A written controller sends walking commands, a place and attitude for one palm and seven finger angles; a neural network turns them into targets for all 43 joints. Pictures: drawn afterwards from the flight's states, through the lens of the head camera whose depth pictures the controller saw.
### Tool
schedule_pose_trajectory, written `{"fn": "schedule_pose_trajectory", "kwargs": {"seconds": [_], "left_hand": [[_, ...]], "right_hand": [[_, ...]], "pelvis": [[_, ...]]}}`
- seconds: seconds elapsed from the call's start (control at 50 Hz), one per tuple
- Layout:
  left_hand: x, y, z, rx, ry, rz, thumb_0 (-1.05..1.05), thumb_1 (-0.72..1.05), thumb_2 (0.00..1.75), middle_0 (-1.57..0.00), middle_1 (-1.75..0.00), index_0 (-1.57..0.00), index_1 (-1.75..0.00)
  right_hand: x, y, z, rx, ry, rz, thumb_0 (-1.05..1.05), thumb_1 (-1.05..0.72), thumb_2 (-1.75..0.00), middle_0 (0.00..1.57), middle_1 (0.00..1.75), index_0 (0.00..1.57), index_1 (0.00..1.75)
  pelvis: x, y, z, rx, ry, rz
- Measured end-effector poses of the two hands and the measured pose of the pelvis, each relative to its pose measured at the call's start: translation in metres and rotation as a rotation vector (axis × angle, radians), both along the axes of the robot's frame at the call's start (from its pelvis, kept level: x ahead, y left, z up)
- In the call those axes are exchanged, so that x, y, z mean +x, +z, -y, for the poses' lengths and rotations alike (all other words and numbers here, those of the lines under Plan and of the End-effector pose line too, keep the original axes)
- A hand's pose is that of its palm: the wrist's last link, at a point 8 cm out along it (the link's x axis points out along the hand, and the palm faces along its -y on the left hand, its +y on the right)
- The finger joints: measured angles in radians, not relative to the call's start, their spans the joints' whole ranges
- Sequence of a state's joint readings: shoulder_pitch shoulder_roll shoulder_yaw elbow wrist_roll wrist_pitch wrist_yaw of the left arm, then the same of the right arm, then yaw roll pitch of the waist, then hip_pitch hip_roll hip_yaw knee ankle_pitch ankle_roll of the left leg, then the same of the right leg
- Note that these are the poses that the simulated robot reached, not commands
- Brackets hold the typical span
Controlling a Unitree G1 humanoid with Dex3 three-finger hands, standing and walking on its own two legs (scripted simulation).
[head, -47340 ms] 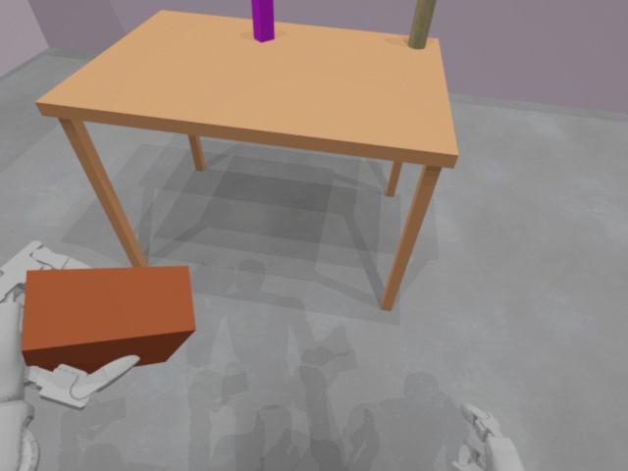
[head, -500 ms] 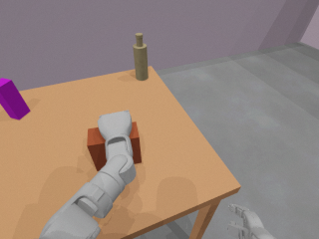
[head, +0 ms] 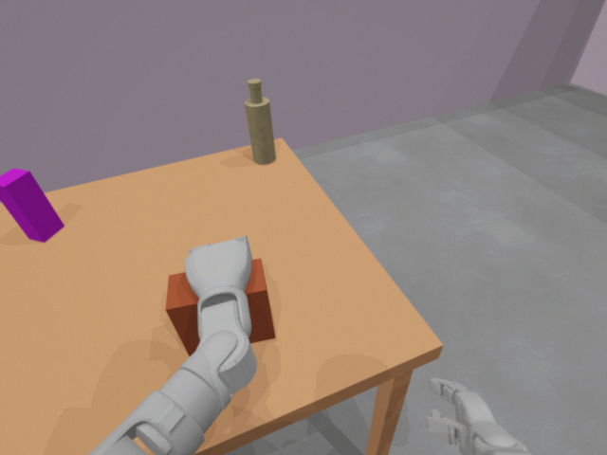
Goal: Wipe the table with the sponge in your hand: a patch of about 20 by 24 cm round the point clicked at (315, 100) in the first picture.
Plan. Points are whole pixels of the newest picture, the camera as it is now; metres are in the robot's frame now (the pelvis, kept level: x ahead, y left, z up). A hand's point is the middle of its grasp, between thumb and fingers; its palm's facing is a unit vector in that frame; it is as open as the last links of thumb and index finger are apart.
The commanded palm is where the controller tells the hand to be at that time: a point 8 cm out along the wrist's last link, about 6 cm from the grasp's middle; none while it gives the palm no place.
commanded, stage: wipe back along the third lane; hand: left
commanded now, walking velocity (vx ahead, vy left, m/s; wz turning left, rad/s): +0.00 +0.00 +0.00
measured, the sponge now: (227, 316) +0.32 +0.17 +0.00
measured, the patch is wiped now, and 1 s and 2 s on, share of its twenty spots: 1.00 1.00 1.00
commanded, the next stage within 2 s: slide back across to the middle lane in 0.38 s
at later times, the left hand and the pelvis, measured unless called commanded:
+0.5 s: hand (240, 312) +0.29 +0.13 +0.06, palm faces +0.06 -0.12 -0.99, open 10.4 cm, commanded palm +0.24 +0.12 +0.10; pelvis +0.00 -0.03 +0.00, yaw +0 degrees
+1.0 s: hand (211, 322) +0.26 +0.16 +0.08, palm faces +0.10 -0.29 -0.95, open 10.4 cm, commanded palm +0.21 +0.17 +0.13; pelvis +0.00 -0.02 +0.00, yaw -2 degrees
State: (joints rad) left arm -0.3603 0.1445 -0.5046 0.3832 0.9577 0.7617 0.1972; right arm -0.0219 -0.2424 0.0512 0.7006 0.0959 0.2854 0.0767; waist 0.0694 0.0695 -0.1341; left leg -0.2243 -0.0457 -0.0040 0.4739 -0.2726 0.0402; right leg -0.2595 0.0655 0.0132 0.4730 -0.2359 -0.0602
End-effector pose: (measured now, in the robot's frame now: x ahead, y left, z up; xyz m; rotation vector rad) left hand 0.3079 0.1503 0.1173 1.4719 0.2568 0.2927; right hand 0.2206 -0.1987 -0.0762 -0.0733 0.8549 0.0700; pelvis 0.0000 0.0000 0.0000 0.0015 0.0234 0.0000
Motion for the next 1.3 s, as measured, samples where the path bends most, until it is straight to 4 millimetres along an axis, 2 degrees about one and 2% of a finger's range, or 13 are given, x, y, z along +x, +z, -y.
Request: {"fn": "schedule_pose_trajectory", "kwargs": {"seconds": [0.26,0.56,0.78,0.94,1.08,1.3], "left_hand": [[-0.023,-0.001,0.016,-0.005,-0.012,0.012,0.0,-0.51,1.03,-0.64,-1.4,-0.68,-1.38],[-0.041,-0.001,0.022,-0.051,-0.037,0.027,0.0,-0.51,1.03,-0.62,-1.42,-0.69,-1.36],[-0.049,0.007,0.006,-0.148,-0.036,0.053,0.0,-0.52,1.03,-0.63,-1.4,-0.7,-1.34],[-0.063,0.012,-0.009,-0.197,-0.037,0.068,0.0,-0.53,1.04,-0.64,-1.39,-0.71,-1.33],[-0.076,0.014,-0.025,-0.223,-0.022,0.074,0.0,-0.53,1.04,-0.65,-1.38,-0.72,-1.32],[-0.084,0.013,-0.041,-0.223,-0.014,0.067,0.0,-0.54,1.04,-0.66,-1.38,-0.73,-1.31]], "right_hand": [[0.01,0.01,0.016,0.021,0.012,0.075,0.01,-0.91,-0.9,0.2,0.3,0.2,0.3],[0.021,0.022,0.03,0.014,0.005,0.138,0.01,-0.91,-0.9,0.2,0.3,0.2,0.3],[0.011,0.019,0.035,-0.013,-0.027,0.128,0.01,-0.91,-0.9,0.2,0.3,0.2,0.3],[0.007,0.018,0.035,-0.031,-0.046,0.128,0.01,-0.91,-0.9,0.2,0.3,0.2,0.3],[0.007,0.021,0.029,-0.052,-0.043,0.136,0.01,-0.91,-0.9,0.2,0.3,0.2,0.3],[0.008,0.023,0.013,-0.052,-0.028,0.151,0.01,-0.9,-0.9,0.2,0.3,0.2,0.3]], "pelvis": [[-0.004,-0.001,0.017,0.008,-0.001,0.023],[-0.003,-0.001,0.028,0.009,-0.01,0.041],[-0.002,0.001,0.027,0.008,-0.028,0.057],[-0.002,0.002,0.022,0.005,-0.038,0.066],[-0.004,0.003,0.017,0.001,-0.036,0.077],[-0.007,0.003,0.007,-0.001,-0.033,0.078]]}}
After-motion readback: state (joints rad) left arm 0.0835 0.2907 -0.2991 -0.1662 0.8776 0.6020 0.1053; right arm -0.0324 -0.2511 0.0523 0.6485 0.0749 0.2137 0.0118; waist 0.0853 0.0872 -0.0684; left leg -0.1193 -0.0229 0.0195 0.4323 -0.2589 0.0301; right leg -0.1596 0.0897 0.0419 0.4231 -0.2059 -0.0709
